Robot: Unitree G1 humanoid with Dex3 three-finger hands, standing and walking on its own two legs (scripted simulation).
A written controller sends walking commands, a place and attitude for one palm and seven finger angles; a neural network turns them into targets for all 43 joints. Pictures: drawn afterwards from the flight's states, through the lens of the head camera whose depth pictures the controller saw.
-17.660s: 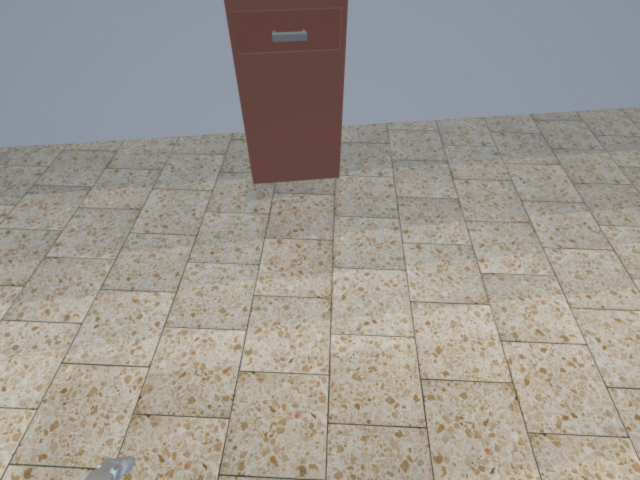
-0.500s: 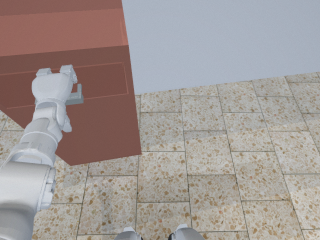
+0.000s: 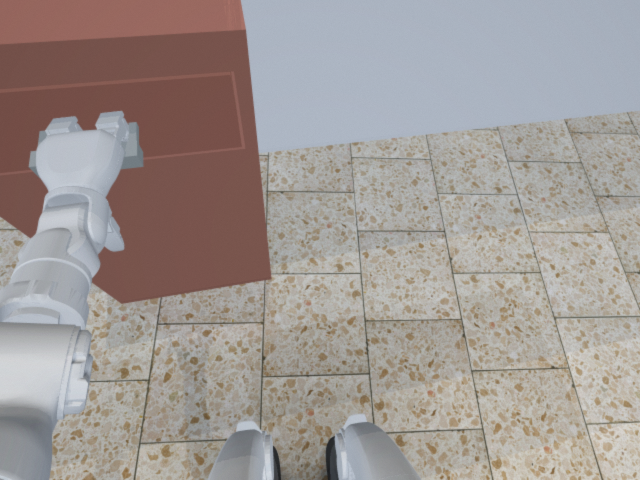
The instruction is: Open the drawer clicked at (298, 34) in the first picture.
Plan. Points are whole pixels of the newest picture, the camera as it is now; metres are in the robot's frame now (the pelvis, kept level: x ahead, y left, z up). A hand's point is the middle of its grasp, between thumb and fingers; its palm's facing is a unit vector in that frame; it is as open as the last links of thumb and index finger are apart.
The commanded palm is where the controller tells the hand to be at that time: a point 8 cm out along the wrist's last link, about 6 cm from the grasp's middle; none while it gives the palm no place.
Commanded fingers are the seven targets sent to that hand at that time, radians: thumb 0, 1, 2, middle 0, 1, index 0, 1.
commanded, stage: lower the fingers behind the handle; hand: left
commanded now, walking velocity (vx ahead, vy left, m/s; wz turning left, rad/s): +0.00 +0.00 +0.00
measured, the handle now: (89, 146) +0.55 +0.26 +0.01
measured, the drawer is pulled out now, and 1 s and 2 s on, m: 0.00 0.00 0.06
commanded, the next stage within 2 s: close the thumb around the handle in 0.44 s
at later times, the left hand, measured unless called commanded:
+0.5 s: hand (103, 184) +0.50 +0.25 -0.01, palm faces -0.06 -0.03 -1.00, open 13.7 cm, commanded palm +0.50 +0.24 +0.04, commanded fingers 0.00 -0.50 0.30 -0.30 -1.20 -0.30 -1.20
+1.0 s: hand (103, 185) +0.50 +0.25 -0.01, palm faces -0.09 -0.04 -1.00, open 8.2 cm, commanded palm +0.49 +0.24 +0.04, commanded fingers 0.00 0.84 0.88 -0.40 -1.34 -0.40 -1.34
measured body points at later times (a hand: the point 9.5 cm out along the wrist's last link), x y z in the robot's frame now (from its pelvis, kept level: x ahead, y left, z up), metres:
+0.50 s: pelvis +0.00 +0.01 +0.00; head +0.14 +0.02 +0.43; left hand +0.50 +0.25 +0.04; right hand +0.01 -0.26 -0.12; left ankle +0.01 +0.08 -0.66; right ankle +0.01 -0.11 -0.66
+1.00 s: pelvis +0.00 +0.00 +0.00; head +0.14 +0.01 +0.43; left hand +0.50 +0.25 +0.05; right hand -0.01 -0.27 -0.12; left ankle +0.01 +0.08 -0.66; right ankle +0.01 -0.11 -0.66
